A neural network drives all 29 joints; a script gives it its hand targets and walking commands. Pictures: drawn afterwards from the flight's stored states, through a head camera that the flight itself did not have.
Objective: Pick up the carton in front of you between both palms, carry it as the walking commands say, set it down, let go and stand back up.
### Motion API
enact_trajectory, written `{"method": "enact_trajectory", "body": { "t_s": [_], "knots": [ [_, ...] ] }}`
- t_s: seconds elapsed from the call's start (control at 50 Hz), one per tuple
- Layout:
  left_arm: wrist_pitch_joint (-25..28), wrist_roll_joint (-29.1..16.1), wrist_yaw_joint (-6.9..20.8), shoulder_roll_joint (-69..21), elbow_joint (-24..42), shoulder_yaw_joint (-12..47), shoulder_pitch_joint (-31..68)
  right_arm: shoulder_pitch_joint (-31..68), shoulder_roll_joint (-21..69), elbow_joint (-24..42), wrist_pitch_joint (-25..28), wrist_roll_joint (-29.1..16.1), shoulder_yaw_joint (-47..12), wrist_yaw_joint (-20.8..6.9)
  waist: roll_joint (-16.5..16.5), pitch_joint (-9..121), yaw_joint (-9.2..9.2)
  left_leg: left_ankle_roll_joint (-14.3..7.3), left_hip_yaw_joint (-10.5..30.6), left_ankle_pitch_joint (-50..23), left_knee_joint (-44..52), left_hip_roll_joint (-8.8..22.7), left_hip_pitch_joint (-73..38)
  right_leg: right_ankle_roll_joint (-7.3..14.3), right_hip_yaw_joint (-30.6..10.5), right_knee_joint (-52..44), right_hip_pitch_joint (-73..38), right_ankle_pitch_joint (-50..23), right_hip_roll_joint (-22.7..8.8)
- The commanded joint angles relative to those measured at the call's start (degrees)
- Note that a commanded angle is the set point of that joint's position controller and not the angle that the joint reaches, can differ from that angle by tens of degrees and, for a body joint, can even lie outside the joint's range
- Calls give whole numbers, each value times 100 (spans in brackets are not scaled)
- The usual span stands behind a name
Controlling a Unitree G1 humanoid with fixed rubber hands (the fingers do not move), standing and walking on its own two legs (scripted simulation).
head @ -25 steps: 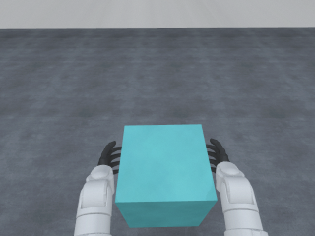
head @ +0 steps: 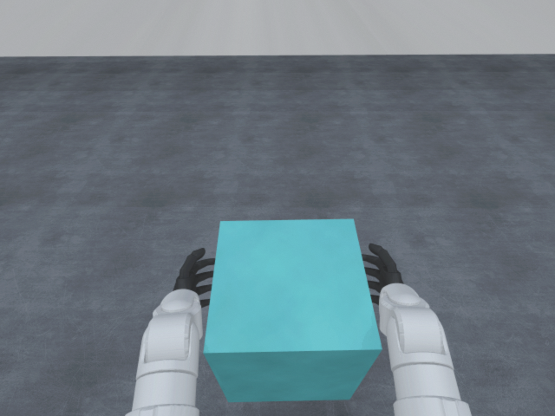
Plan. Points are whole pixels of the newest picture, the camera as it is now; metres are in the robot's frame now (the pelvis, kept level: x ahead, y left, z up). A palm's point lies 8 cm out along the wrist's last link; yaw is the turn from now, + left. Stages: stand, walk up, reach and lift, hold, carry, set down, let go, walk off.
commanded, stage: carry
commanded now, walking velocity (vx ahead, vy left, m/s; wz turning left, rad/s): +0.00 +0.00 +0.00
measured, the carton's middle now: (288, 314) +0.30 +0.00 -0.03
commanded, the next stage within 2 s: hold in 0.60 s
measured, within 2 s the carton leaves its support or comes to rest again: neither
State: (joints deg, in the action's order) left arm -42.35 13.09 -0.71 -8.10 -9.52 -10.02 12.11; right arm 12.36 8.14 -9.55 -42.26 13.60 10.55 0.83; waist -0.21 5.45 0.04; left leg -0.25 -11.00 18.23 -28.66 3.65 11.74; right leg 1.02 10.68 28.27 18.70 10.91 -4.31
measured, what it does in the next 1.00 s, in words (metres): stands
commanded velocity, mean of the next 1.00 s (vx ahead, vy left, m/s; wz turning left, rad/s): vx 0.00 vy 0.00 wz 0.00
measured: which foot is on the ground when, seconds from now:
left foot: down 0.00-1.00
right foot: down 0.00-1.00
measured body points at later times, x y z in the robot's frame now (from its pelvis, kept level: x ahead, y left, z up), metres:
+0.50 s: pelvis -0.01 +0.01 +0.00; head -0.03 +0.01 +0.45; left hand +0.29 +0.16 +0.03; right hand +0.29 -0.15 +0.03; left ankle -0.03 +0.10 -0.74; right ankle +0.04 -0.11 -0.74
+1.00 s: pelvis -0.03 -0.01 +0.01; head -0.06 -0.02 +0.45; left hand +0.24 +0.18 +0.04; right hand +0.28 -0.12 +0.04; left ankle -0.03 +0.10 -0.74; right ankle +0.04 -0.12 -0.74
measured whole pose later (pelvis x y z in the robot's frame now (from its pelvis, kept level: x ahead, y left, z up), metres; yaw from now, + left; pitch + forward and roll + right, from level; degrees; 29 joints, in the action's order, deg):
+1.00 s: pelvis -0.03 -0.01 +0.01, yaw +7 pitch -9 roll +0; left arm -40.5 14.7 0.7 -8.5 -13.0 -12.2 14.2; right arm 14.5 8.6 -11.7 -41.7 16.3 11.7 -0.1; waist -1.3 -4.3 0.1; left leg -0.6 -1.6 12.8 -23.6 0.2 2.3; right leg -0.1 3.4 22.1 5.7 7.8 -1.8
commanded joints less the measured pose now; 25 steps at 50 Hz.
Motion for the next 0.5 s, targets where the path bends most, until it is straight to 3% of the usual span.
{"method": "enact_trajectory", "body": {
  "t_s": [0.0,0.48],
  "knots": [
    [203,-1313,1191,-4977,396,3146,2624,2577,4986,346,180,-1335,-3194,-1220,28,1280,3,-53,592,-861,541,626,-13,7,-637,-313,-787,-1011,-582],
    [195,-1307,1188,-4961,410,3130,2589,2537,4968,356,174,-1336,-3177,-1205,27,1342,5,-107,630,-979,489,617,92,-31,-638,-254,-729,-1024,-590]
  ]
}}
